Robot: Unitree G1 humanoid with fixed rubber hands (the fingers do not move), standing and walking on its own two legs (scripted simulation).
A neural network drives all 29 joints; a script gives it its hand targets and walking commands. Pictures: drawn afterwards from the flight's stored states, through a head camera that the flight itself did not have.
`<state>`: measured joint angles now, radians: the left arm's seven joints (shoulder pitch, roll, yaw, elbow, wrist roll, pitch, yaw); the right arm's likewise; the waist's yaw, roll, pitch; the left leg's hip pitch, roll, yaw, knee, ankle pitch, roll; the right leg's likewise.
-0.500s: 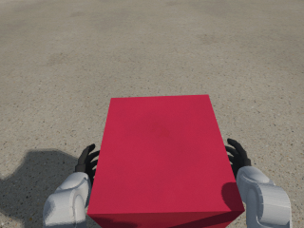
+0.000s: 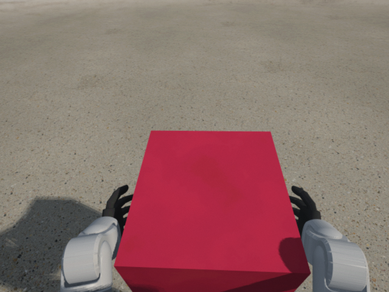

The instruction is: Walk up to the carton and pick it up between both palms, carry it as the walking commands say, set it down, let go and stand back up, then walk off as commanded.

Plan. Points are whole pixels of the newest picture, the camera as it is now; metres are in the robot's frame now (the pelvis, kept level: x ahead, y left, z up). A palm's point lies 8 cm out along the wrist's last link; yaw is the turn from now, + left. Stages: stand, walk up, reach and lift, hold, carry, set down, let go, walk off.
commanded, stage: carry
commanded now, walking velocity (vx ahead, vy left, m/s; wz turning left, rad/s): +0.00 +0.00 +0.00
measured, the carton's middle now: (208, 222) +0.30 +0.00 +0.02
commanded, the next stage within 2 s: hold in 1.88 s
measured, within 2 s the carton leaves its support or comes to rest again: neither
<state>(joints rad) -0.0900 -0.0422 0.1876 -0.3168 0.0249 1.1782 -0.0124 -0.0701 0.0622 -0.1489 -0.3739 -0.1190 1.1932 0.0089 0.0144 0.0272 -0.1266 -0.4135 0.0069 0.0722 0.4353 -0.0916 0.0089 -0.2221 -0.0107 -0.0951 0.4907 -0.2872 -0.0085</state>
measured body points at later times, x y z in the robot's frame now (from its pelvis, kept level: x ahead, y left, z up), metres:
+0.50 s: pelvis -0.05 +0.01 +0.00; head -0.09 +0.01 +0.45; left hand +0.21 +0.20 +0.08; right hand +0.22 -0.16 +0.09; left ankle +0.05 +0.11 -0.73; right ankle -0.02 -0.11 -0.73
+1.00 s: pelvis -0.01 +0.00 +0.00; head -0.05 +0.00 +0.45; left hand +0.26 +0.17 +0.08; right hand +0.26 -0.19 +0.09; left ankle +0.05 +0.11 -0.73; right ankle -0.02 -0.11 -0.73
